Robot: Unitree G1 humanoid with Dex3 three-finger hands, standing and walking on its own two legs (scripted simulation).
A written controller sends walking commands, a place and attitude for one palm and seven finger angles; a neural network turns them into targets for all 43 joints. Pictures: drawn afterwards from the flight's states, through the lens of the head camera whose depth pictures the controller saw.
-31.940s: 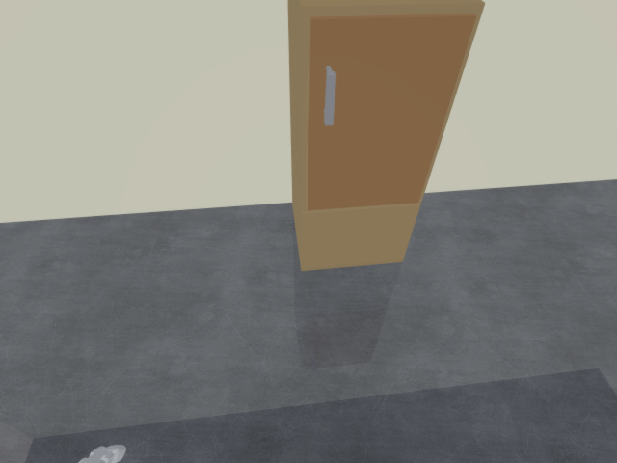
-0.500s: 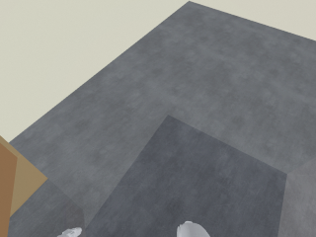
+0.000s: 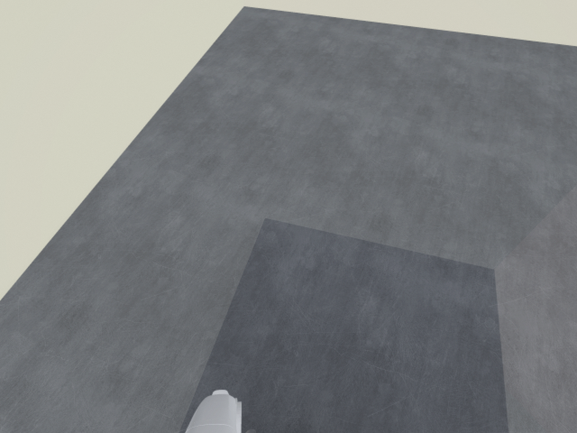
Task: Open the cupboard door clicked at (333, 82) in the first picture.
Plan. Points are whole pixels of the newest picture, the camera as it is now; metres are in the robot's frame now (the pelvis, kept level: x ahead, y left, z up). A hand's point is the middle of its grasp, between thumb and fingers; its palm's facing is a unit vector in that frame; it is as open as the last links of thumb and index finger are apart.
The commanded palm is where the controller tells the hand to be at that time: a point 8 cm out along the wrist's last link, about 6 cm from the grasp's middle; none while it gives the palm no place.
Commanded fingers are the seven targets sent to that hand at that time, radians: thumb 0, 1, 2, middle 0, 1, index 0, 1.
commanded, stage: walk to a spot facing it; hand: left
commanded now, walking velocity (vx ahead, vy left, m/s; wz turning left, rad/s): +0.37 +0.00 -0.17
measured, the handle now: out of the picture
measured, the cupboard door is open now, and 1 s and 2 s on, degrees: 48 48 48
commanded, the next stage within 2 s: turn to face it in 0.78 s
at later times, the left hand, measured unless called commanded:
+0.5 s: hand (181, 330) +0.30 +0.22 -0.17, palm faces -0.05 -0.99 -0.16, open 7.4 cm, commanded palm none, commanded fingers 0.00 0.90 0.90 -0.20 -0.30 -0.20 -0.30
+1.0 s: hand (258, 215) +0.57 +0.10 -0.16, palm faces -0.21 -0.95 -0.22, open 7.1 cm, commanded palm none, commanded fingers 0.00 0.90 0.90 -0.20 -0.30 -0.20 -0.30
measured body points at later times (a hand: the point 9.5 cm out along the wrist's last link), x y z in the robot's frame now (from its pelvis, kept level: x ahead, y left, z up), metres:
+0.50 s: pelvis +0.25 +0.04 +0.00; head +0.27 +0.05 +0.45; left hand +0.31 +0.27 -0.16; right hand +0.23 -0.20 -0.15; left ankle +0.25 +0.14 -0.74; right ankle +0.27 -0.11 -0.66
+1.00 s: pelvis +0.46 -0.07 +0.00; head +0.48 -0.08 +0.45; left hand +0.58 +0.15 -0.15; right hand +0.43 -0.29 -0.16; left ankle +0.56 +0.07 -0.68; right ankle +0.42 -0.13 -0.74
